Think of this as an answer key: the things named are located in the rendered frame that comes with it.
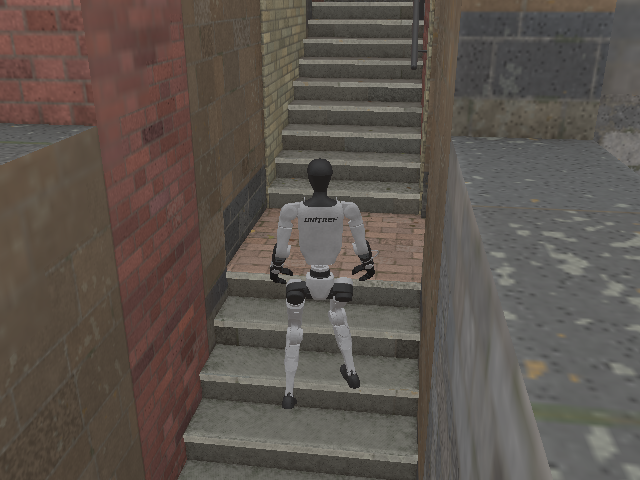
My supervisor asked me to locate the right robot upper arm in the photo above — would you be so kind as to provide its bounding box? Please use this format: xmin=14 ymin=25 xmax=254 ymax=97
xmin=341 ymin=201 xmax=369 ymax=255

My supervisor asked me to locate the left robot forearm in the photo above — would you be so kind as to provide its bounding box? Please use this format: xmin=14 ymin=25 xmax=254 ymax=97
xmin=270 ymin=243 xmax=286 ymax=274

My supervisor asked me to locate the right robot forearm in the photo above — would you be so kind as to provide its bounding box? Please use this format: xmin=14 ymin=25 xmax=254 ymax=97
xmin=358 ymin=240 xmax=374 ymax=269

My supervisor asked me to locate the left robot hand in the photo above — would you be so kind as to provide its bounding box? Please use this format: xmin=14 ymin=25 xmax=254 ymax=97
xmin=270 ymin=267 xmax=293 ymax=284

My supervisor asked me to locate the right robot hand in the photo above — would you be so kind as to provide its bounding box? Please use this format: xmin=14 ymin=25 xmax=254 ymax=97
xmin=352 ymin=264 xmax=375 ymax=281

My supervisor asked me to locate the robot right shin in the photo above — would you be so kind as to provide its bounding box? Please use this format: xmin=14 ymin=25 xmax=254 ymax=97
xmin=332 ymin=308 xmax=356 ymax=376

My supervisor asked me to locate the left robot upper arm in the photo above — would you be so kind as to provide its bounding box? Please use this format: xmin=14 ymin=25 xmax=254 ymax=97
xmin=275 ymin=202 xmax=300 ymax=258

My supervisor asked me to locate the right robot foot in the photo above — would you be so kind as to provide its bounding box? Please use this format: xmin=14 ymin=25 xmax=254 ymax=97
xmin=340 ymin=364 xmax=360 ymax=389

